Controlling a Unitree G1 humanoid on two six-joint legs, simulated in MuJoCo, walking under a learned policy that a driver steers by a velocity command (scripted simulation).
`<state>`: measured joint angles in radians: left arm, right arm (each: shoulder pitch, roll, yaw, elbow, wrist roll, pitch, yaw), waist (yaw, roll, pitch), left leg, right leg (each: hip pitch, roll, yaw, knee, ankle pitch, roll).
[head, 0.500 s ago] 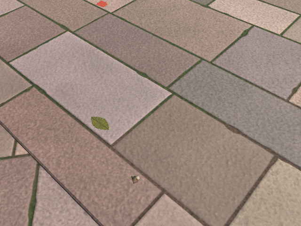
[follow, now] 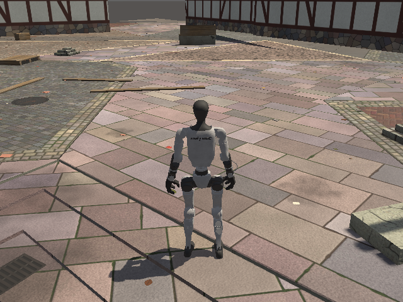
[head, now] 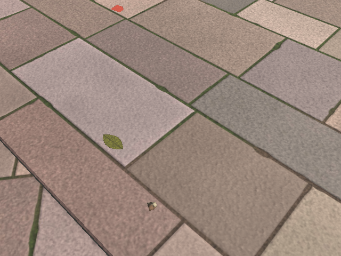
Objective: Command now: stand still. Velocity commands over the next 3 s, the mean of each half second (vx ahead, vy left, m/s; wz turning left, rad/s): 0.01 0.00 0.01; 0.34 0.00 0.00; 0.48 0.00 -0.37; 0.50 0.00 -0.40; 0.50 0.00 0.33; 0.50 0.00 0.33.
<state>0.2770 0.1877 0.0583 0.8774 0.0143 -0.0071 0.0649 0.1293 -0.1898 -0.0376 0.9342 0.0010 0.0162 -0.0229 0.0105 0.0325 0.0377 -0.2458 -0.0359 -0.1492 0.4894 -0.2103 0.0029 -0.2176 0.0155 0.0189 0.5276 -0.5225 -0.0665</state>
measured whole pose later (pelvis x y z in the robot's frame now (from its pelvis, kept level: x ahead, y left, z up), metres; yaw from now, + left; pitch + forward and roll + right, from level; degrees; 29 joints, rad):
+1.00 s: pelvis +0.12 -0.02 +0.01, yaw +0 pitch +2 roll +1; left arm 0.52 0.17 0.03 1.09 0.00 -0.08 0.05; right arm -0.01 -0.24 -0.06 0.95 0.03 -0.04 0.02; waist 0.08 0.01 -0.01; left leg -0.53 0.03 0.04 0.70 -0.13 -0.05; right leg 0.07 -0.03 -0.02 0.19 -0.50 -0.17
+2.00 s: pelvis +0.68 -0.08 +0.03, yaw -25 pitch +3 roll +0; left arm 0.39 0.26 0.05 0.76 -0.02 -0.06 0.01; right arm 0.00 -0.24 -0.02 0.71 0.01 -0.10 0.03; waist 0.09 0.05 0.01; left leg -0.60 0.03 -0.01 0.53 0.04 0.00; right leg -0.03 0.09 0.08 0.34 -0.35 -0.08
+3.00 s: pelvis +1.22 -0.20 +0.03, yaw -1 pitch +2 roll -2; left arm 0.41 0.30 0.06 0.84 -0.03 -0.07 -0.01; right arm 0.05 -0.26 -0.02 0.62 0.02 -0.06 0.04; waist 0.11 0.03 0.01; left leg -0.51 0.05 0.00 0.55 -0.11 0.04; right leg -0.01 -0.02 -0.07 0.32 -0.35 0.03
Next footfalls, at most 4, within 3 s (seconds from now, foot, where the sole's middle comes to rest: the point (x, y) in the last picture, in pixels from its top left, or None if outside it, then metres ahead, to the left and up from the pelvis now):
1.04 left None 0.26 0.14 -0.78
1.54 right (213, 239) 0.57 -0.13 -0.74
2.08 left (194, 164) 0.92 -0.07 -0.74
2.54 right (246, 131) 1.13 -0.34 -0.74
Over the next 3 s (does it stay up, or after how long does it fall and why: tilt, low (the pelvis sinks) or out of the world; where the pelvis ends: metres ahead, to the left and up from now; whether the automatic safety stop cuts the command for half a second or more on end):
stays up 1.22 -0.20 0.03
